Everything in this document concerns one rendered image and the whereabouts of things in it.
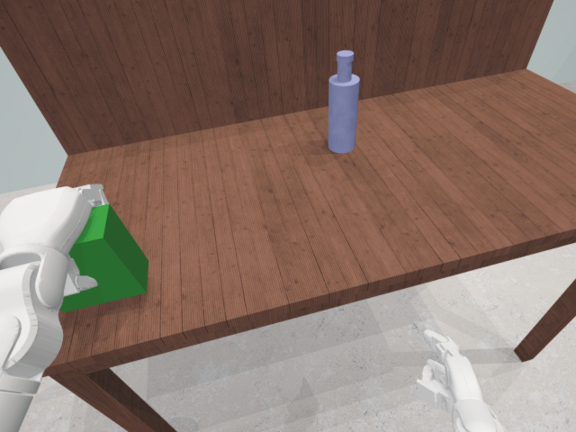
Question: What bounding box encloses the left robot hand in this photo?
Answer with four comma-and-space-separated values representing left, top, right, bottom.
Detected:
0, 184, 109, 297

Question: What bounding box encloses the table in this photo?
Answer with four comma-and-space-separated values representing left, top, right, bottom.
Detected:
0, 0, 576, 432

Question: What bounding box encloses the sponge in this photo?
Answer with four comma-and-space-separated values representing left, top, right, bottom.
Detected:
60, 204, 149, 312

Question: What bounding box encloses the right robot forearm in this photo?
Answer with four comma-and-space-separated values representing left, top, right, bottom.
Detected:
452, 399, 507, 432

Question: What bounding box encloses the right robot hand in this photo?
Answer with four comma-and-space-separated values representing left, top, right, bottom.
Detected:
417, 329, 486, 415

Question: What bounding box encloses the left robot forearm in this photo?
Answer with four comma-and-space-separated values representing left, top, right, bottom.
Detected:
0, 245, 69, 432

